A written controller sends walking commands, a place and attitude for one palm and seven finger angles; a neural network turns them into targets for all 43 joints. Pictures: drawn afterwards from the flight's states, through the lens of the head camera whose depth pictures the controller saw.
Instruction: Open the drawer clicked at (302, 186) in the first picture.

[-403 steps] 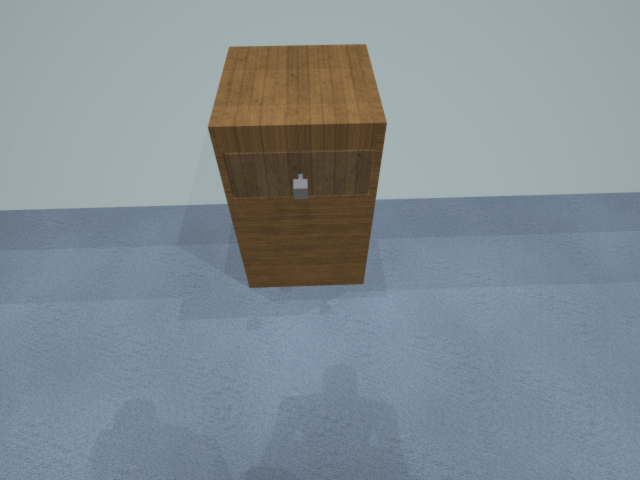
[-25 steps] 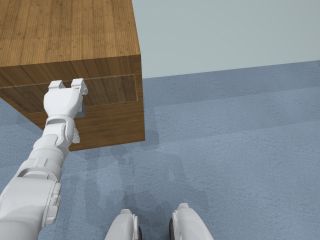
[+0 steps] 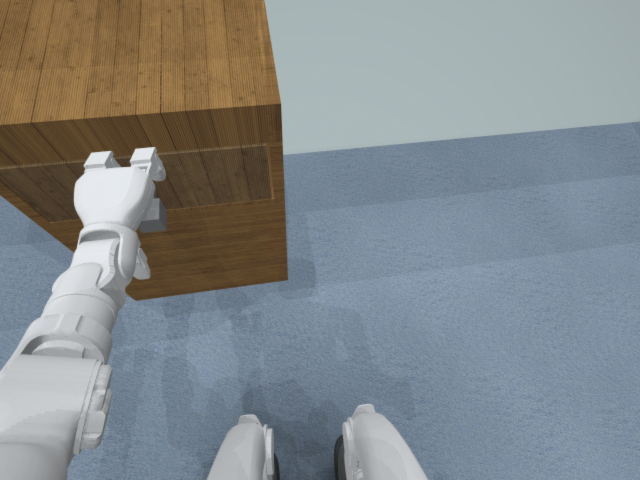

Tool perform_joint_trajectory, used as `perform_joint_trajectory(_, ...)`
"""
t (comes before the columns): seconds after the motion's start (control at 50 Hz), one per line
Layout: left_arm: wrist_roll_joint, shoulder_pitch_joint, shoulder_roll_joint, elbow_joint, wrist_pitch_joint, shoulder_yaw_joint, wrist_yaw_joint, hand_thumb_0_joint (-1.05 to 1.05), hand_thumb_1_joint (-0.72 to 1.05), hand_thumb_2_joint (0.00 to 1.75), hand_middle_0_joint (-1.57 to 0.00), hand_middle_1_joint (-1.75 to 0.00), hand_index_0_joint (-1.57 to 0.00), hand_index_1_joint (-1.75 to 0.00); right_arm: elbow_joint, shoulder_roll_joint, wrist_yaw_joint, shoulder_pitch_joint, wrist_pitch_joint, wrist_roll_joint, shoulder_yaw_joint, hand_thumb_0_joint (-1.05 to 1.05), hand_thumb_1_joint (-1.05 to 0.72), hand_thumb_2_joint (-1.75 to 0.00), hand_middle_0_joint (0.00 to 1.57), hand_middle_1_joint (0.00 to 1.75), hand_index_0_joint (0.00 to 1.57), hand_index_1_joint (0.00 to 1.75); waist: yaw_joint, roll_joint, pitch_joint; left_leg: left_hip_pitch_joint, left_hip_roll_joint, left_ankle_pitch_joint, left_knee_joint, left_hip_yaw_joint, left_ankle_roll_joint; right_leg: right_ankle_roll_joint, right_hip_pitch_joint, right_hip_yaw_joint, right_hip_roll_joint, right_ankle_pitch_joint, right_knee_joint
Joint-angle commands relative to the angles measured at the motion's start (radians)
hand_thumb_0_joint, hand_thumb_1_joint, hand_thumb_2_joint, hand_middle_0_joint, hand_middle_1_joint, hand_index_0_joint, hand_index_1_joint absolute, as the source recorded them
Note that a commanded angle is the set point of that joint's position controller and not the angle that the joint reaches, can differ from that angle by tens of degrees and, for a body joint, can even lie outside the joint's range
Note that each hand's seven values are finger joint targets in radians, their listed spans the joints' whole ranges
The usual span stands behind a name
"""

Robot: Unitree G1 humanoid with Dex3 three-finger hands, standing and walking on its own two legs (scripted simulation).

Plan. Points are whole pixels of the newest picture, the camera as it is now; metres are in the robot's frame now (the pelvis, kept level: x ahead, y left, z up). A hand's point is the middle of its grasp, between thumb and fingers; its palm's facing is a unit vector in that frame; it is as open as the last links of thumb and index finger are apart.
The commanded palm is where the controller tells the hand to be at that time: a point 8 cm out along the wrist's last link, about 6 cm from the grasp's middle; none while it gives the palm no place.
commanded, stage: move the hooked fingers above the handle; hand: left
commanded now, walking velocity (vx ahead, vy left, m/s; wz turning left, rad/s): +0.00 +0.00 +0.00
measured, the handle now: (150, 205) +0.53 +0.24 -0.12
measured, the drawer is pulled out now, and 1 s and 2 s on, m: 0.00 0.00 0.00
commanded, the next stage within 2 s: none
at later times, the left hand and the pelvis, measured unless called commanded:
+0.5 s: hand (122, 212) +0.47 +0.25 -0.04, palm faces -0.03 -0.02 -1.00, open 13.8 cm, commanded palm +0.46 +0.23 +0.00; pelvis +0.00 +0.01 -0.01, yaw +0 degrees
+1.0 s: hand (122, 227) +0.46 +0.25 -0.06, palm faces -0.14 -0.02 -0.99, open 13.8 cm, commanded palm +0.46 +0.23 +0.00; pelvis -0.01 +0.01 +0.00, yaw -1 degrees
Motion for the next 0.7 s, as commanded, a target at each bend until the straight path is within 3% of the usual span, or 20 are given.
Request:
perform_joint_trajectory(0.0, 0.009, -0.325, 0.234, -0.103, 0.014, 0.059, 0.072, 0.00, -0.50, 0.30, -0.30, -1.20, -0.30, -1.20, -0.050, -0.176, -0.007, 0.148, -0.013, -0.005, -0.056, 0.00, -0.90, -0.90, 0.20, 0.30, 0.20, 0.30, -0.018, 0.065, -0.389, 0.268, -0.006, 0.372, -0.090, -0.005, 0.018, -0.025, 0.207, 0.018, 0.012, 0.285, -0.107)
perform_joint_trajectory(0.04, 0.006, -0.297, 0.271, -0.091, 0.030, 0.089, 0.073, 0.00, -0.50, 0.30, -0.30, -1.20, -0.30, -1.20, -0.064, -0.182, -0.001, 0.146, -0.008, -0.004, -0.054, 0.00, -0.90, -0.90, 0.20, 0.30, 0.20, 0.30, 0.005, 0.085, -0.433, 0.277, -0.010, 0.395, -0.088, -0.006, 0.014, -0.026, 0.227, 0.018, 0.012, 0.305, -0.088)
perform_joint_trajectory(0.06, 0.005, -0.321, 0.250, -0.084, 0.040, 0.066, 0.072, 0.00, -0.50, 0.30, -0.30, -1.20, -0.30, -1.20, -0.069, -0.180, -0.002, 0.143, -0.006, -0.002, -0.055, 0.00, -0.90, -0.90, 0.20, 0.30, 0.20, 0.30, -0.014, 0.064, -0.429, 0.267, -0.008, 0.383, -0.084, -0.002, 0.016, -0.023, 0.227, 0.018, 0.014, 0.306, -0.092)
perform_joint_trajectory(0.08, 0.003, -0.346, 0.258, -0.103, 0.040, 0.068, 0.071, 0.00, -0.50, 0.30, -0.30, -1.20, -0.30, -1.20, -0.073, -0.182, -0.002, 0.145, -0.009, -0.002, -0.056, 0.00, -0.90, -0.90, 0.20, 0.30, 0.20, 0.30, -0.018, 0.061, -0.450, 0.260, -0.009, 0.376, -0.078, -0.001, 0.019, -0.019, 0.240, 0.022, 0.011, 0.312, -0.092)
perform_joint_trajectory(0.18, -0.007, -0.426, 0.278, -0.229, 0.001, 0.069, 0.051, 0.00, -0.50, 0.30, -0.30, -1.20, -0.30, -1.20, -0.075, -0.186, -0.009, 0.152, -0.017, -0.001, -0.066, 0.00, -0.90, -0.90, 0.20, 0.30, 0.20, 0.30, -0.027, 0.108, -0.586, 0.348, -0.004, 0.420, -0.065, -0.016, 0.017, -0.016, 0.252, 0.025, 0.012, 0.340, -0.076)
perform_joint_trajectory(0.22, -0.014, -0.424, 0.304, -0.266, -0.023, 0.095, 0.050, 0.00, -0.50, 0.30, -0.30, -1.20, -0.30, -1.20, -0.068, -0.186, -0.013, 0.152, -0.019, -0.005, -0.069, 0.00, -0.90, -0.90, 0.20, 0.30, 0.20, 0.30, -0.022, 0.100, -0.618, 0.368, -0.002, 0.443, -0.058, -0.025, 0.017, -0.016, 0.259, 0.026, 0.013, 0.355, -0.070)
perform_joint_trajectory(0.28, -0.008, -0.415, 0.289, -0.279, -0.038, 0.092, 0.066, 0.00, -0.50, 0.30, -0.30, -1.20, -0.30, -1.20, -0.053, -0.185, -0.014, 0.154, -0.016, -0.006, -0.071, 0.00, -0.90, -0.90, 0.20, 0.30, 0.20, 0.30, -0.022, 0.119, -0.586, 0.392, 0.002, 0.460, -0.064, -0.033, 0.011, -0.018, 0.224, 0.017, 0.013, 0.339, -0.072)
perform_joint_trajectory(0.34, 0.001, -0.382, 0.304, -0.251, -0.014, 0.115, 0.094, 0.00, -0.50, 0.30, -0.30, -1.20, -0.30, -1.20, -0.042, -0.188, -0.005, 0.152, -0.007, -0.009, -0.068, 0.00, -0.90, -0.90, 0.20, 0.30, 0.20, 0.30, -0.002, 0.152, -0.560, 0.415, 0.006, 0.497, -0.074, -0.038, 0.001, -0.024, 0.196, 0.005, 0.012, 0.334, -0.067)
perform_joint_trajectory(0.36, -0.001, -0.368, 0.254, -0.214, 0.005, 0.080, 0.099, 0.00, -0.50, 0.30, -0.30, -1.20, -0.30, -1.20, -0.042, -0.183, -0.002, 0.151, -0.003, -0.007, -0.068, 0.00, -0.90, -0.90, 0.20, 0.30, 0.20, 0.30, -0.015, 0.136, -0.523, 0.411, 0.008, 0.491, -0.081, -0.039, 0.000, -0.023, 0.184, 0.001, 0.015, 0.326, -0.077)
perform_joint_trajectory(0.4, -0.010, -0.333, 0.224, -0.129, 0.051, 0.058, 0.098, 0.00, -0.50, 0.30, -0.30, -1.20, -0.30, -1.20, -0.041, -0.184, 0.005, 0.152, 0.001, -0.003, -0.062, 0.00, -0.90, -0.90, 0.20, 0.30, 0.20, 0.30, -0.022, 0.083, -0.440, 0.356, 0.006, 0.439, -0.100, -0.028, 0.006, -0.020, 0.197, -0.003, 0.014, 0.305, -0.102)
perform_joint_trajectory(0.48, -0.020, -0.346, 0.200, -0.072, 0.097, 0.012, 0.050, 0.00, -0.50, 0.30, -0.30, -1.20, -0.30, -1.20, -0.052, -0.191, 0.002, 0.156, 0.003, 0.006, -0.056, 0.00, -0.90, -0.90, 0.20, 0.30, 0.20, 0.30, -0.034, 0.049, -0.420, 0.325, 0.003, 0.380, -0.122, -0.025, 0.010, -0.019, 0.215, -0.001, 0.014, 0.277, -0.119)
perform_joint_trajectory(0.52, -0.031, -0.375, 0.160, -0.113, 0.074, -0.015, 0.023, 0.00, -0.50, 0.30, -0.30, -1.20, -0.30, -1.20, -0.057, -0.187, -0.001, 0.160, -0.002, 0.006, -0.061, 0.00, -0.90, -0.90, 0.20, 0.30, 0.20, 0.30, -0.040, 0.064, -0.439, 0.367, 0.006, 0.393, -0.128, -0.035, 0.010, -0.022, 0.205, -0.001, 0.014, 0.275, -0.122)
perform_joint_trajectory(0.54, -0.030, -0.388, 0.188, -0.138, 0.056, 0.005, 0.015, 0.00, -0.50, 0.30, -0.30, -1.20, -0.30, -1.20, -0.056, -0.191, -0.005, 0.167, -0.003, 0.006, -0.062, 0.00, -0.90, -0.90, 0.20, 0.30, 0.20, 0.30, -0.040, 0.054, -0.467, 0.384, 0.010, 0.391, -0.126, -0.042, 0.010, -0.020, 0.205, -0.002, 0.015, 0.264, -0.117)
perform_joint_trajectory(0.58, -0.032, -0.430, 0.185, -0.188, 0.010, 0.003, 0.008, 0.00, -0.50, 0.30, -0.30, -1.20, -0.30, -1.20, -0.053, -0.187, -0.012, 0.169, -0.011, 0.002, -0.065, 0.00, -0.90, -0.90, 0.20, 0.30, 0.20, 0.30, -0.047, 0.075, -0.490, 0.399, 0.011, 0.388, -0.116, -0.048, 0.011, -0.021, 0.184, 0.002, 0.014, 0.246, -0.114)
perform_joint_trajectory(0.62, -0.021, -0.425, 0.250, -0.223, -0.028, 0.060, 0.021, 0.00, -0.50, 0.30, -0.30, -1.20, -0.30, -1.20, -0.050, -0.190, -0.016, 0.165, -0.011, -0.003, -0.064, 0.00, -0.90, -0.90, 0.20, 0.30, 0.20, 0.30, -0.028, 0.086, -0.509, 0.400, 0.011, 0.409, -0.106, -0.054, 0.009, -0.026, 0.177, 0.002, 0.016, 0.256, -0.093)
perform_joint_trajectory(0.68, 0.013, -0.415, 0.293, -0.201, -0.037, 0.100, 0.075, 0.00, -0.50, 0.30, -0.30, -1.20, -0.30, -1.20, -0.048, -0.186, -0.014, 0.152, -0.005, -0.008, -0.054, 0.00, -0.90, -0.90, 0.20, 0.30, 0.20, 0.30, -0.013, 0.107, -0.450, 0.333, 0.008, 0.390, -0.093, -0.048, 0.006, -0.030, 0.145, 0.001, 0.014, 0.226, -0.073)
